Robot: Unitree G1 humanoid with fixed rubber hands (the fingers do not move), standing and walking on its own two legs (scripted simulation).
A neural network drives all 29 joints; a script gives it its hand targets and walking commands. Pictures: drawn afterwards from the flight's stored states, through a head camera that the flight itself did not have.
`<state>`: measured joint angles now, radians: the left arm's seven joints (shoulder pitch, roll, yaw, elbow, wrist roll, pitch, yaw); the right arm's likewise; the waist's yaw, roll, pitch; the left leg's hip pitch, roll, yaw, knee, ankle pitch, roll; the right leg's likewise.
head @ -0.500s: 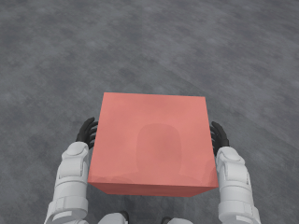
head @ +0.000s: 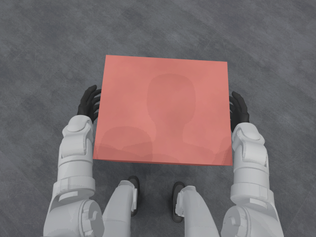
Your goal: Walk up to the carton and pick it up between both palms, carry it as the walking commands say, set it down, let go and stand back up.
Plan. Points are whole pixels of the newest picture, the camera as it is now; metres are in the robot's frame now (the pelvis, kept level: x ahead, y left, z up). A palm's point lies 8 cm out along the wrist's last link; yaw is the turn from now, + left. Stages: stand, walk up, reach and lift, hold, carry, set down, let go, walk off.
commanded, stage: set down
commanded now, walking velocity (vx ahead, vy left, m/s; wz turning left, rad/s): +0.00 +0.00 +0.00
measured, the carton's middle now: (161, 120) +0.39 +0.01 -0.14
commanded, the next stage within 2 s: none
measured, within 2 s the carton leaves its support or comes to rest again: neither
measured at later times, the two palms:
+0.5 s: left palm (99, 112) +0.41 +0.20 -0.15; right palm (226, 120) +0.41 -0.19 -0.16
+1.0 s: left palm (108, 112) +0.43 +0.20 -0.25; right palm (217, 119) +0.43 -0.19 -0.25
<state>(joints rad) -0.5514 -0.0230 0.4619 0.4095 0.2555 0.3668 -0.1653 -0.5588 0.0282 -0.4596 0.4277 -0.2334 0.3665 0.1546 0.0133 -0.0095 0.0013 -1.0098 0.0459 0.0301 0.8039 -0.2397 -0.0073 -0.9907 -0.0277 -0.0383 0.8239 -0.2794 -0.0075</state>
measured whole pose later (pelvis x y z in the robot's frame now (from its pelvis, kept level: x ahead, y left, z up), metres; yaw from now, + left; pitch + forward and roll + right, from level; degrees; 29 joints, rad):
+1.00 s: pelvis -0.04 +0.00 -0.15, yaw -1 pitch +47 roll +0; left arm -0.92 0.09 0.47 0.52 0.19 0.39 -0.10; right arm -0.92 -0.10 -0.47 0.52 -0.15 0.40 0.10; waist 0.01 -0.01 -0.12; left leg -1.85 0.05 0.01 1.44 -0.40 0.00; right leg -1.83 -0.03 -0.01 1.46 -0.44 0.00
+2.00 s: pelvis -0.06 +0.01 -0.29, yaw +0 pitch +47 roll +0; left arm -1.30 0.29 0.36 0.75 0.04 0.35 0.00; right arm -1.31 -0.29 -0.35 0.75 -0.02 0.35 0.00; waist 0.00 -0.01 0.12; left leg -2.27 0.04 0.00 1.93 -0.49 0.00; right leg -2.25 -0.02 0.02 1.96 -0.54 0.01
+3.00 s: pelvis -0.06 +0.01 -0.34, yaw -1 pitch +39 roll +0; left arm -1.48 0.41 0.18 0.98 -0.12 0.26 0.05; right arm -1.48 -0.39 -0.19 0.97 0.13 0.27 -0.06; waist 0.01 -0.01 0.35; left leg -2.29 0.04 -0.01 2.14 -0.53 0.00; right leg -2.27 -0.01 0.02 2.17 -0.58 0.02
